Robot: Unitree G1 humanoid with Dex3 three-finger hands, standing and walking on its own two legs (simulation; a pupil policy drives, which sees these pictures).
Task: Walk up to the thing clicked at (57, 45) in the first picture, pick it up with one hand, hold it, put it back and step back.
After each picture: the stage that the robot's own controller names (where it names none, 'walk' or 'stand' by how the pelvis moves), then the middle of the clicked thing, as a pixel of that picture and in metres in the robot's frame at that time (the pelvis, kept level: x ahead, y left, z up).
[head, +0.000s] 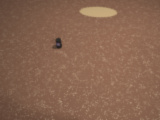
stand; (58, 43) +1.33 +0.29 -0.72
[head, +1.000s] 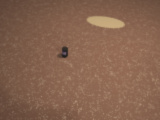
walk; (64, 52) +1.21 +0.14 -0.70
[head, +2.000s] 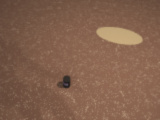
walk; (66, 82) +0.72 +0.12 -0.70
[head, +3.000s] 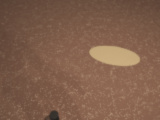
walk; (54, 117) +0.45 +0.19 -0.71
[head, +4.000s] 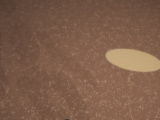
stand; out of the picture +0.37 +0.15 -0.70
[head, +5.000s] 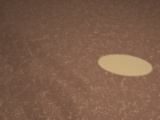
stand; out of the picture +0.34 +0.16 -0.72
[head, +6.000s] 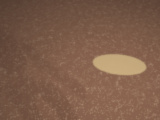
stand; out of the picture +0.34 +0.18 -0.72
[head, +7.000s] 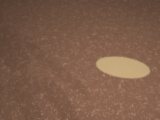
stand; out of the picture +0.33 +0.17 -0.73
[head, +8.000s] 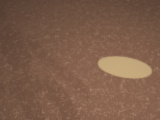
stand; out of the picture +0.34 +0.16 -0.73
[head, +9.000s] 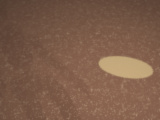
go down; out of the picture +0.34 +0.16 -0.73
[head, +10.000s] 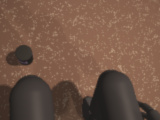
go down; (25, 55) +0.43 +0.19 -0.31
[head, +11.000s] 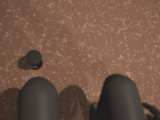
approach; (35, 60) +0.43 +0.19 -0.30
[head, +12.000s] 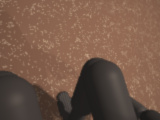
close in; out of the picture +0.43 +0.23 -0.22
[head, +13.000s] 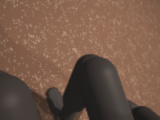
close; out of the picture +0.43 +0.24 -0.22
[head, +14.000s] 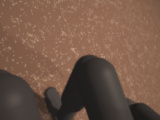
lift; out of the picture +0.38 +0.22 -0.23
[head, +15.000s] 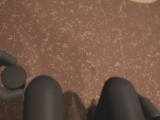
lift; (14, 80) +0.30 +0.24 -0.09
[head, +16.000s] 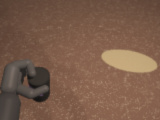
hold; (39, 85) +0.32 +0.15 +0.04
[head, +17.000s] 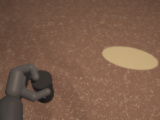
hold; (43, 87) +0.32 +0.15 +0.01
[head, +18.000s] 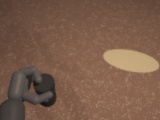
hold; (45, 91) +0.31 +0.15 +0.01
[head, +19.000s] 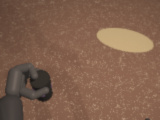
crouch; (42, 86) +0.33 +0.15 -0.05
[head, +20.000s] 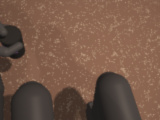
lower; (13, 43) +0.46 +0.20 -0.10
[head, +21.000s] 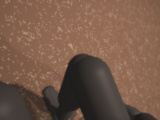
lower; out of the picture +0.44 +0.26 -0.23
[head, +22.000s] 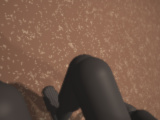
lower; out of the picture +0.43 +0.26 -0.23
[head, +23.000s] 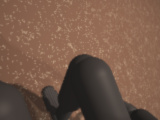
lower; out of the picture +0.43 +0.26 -0.23
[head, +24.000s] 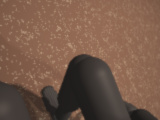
lower; out of the picture +0.43 +0.27 -0.23
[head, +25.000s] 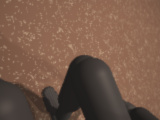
open; out of the picture +0.43 +0.25 -0.23
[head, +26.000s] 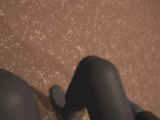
stand; out of the picture +0.42 +0.25 -0.23
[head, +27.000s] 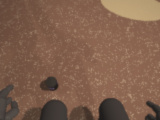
walk; (52, 83) +0.42 +0.17 -0.50
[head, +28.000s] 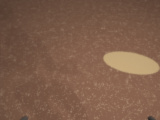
stand; out of the picture +0.37 +0.15 -0.66
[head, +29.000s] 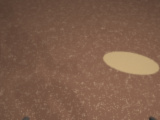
stand; out of the picture +0.37 +0.15 -0.67
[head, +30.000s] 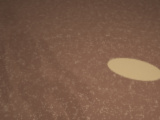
stand; out of the picture +0.39 +0.14 -0.72
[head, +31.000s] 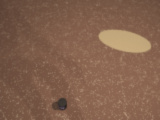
walk; (62, 104) +0.43 +0.10 -0.71
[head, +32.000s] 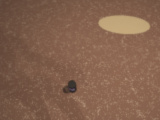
walk; (72, 86) +0.58 +0.11 -0.69
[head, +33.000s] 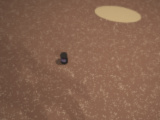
walk; (64, 58) +0.87 +0.16 -0.69
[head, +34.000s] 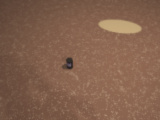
stand; (69, 63) +1.01 +0.16 -0.71
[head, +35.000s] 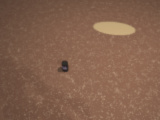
stand; (65, 66) +1.00 +0.20 -0.73
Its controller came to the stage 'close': yes
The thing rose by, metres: 0.71
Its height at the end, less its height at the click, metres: +0.00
